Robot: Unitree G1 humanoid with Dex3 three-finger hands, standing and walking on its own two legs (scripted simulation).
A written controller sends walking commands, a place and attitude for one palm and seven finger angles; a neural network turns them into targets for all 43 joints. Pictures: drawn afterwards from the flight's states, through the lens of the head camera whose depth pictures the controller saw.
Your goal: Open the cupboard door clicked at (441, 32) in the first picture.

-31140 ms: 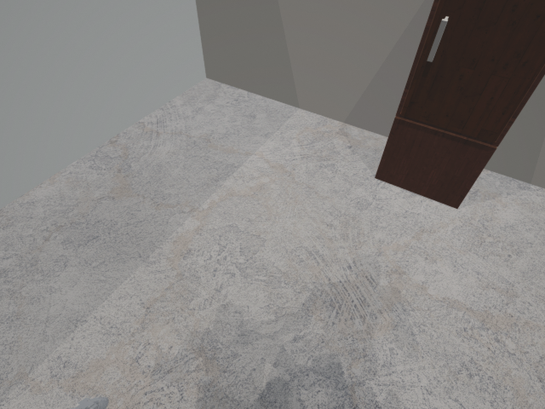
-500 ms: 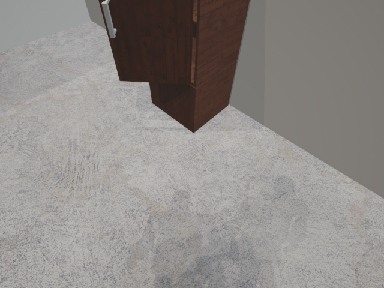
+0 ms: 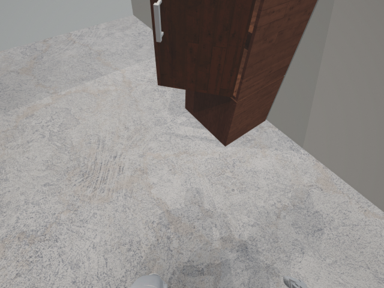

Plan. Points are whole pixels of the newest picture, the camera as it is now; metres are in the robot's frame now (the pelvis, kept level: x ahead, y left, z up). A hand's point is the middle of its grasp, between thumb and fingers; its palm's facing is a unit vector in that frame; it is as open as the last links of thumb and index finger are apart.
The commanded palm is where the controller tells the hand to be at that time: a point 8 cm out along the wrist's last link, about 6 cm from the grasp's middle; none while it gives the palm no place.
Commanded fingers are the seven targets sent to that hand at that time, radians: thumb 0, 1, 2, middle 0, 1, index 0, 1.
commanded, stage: take the last steps up to it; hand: left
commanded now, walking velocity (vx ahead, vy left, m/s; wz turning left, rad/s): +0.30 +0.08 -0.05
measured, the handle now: (159, 21) +1.02 +0.24 +0.02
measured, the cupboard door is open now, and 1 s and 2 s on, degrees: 41 41 41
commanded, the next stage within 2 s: come to a stop and stand still in 0.92 s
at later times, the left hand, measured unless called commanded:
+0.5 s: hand (122, 239) +0.23 +0.19 -0.13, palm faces +0.05 -0.98 -0.21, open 7.2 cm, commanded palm none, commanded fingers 0.00 0.90 0.90 -0.20 -0.30 -0.20 -0.30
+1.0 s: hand (113, 169) +0.42 +0.28 -0.15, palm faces +0.00 -0.99 -0.16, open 7.4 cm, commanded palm none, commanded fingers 0.00 0.90 0.90 -0.20 -0.30 -0.20 -0.30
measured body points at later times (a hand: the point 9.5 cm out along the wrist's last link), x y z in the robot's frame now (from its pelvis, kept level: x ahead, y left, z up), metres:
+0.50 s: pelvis +0.18 +0.01 +0.03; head +0.20 +0.00 +0.48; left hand +0.23 +0.24 -0.12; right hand +0.19 -0.23 -0.13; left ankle +0.20 +0.15 -0.65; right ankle +0.17 -0.08 -0.72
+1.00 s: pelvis +0.36 +0.10 +0.03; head +0.38 +0.11 +0.48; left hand +0.42 +0.33 -0.13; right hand +0.39 -0.14 -0.12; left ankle +0.38 +0.18 -0.72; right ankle +0.39 -0.02 -0.67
